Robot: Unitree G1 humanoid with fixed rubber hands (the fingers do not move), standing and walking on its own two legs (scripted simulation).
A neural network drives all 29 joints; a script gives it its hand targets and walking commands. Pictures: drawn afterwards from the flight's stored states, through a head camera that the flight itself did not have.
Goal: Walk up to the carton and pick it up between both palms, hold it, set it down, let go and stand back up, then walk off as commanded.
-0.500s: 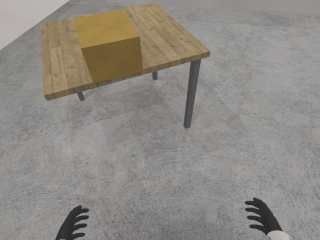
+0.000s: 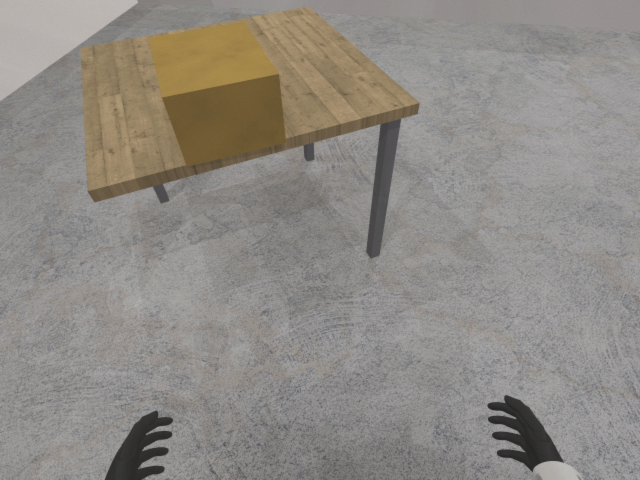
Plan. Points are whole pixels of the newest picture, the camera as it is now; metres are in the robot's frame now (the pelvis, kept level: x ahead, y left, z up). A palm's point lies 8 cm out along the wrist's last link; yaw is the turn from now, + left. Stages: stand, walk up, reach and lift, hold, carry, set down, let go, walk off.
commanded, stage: stand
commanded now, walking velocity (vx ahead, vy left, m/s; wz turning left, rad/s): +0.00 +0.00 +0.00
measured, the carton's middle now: (217, 90) +0.94 +0.24 +0.01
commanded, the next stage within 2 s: walk up in 1.10 s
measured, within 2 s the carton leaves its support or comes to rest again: neither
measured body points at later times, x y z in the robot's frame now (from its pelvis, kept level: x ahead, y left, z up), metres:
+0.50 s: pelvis -0.01 +0.00 +0.00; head +0.00 +0.00 +0.45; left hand +0.15 +0.28 -0.08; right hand +0.15 -0.26 -0.08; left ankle +0.00 +0.12 -0.72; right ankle +0.00 -0.12 -0.72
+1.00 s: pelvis -0.02 +0.00 +0.00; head -0.03 +0.00 +0.45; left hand +0.14 +0.27 -0.07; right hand +0.13 -0.27 -0.09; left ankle +0.00 +0.12 -0.72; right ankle +0.00 -0.12 -0.72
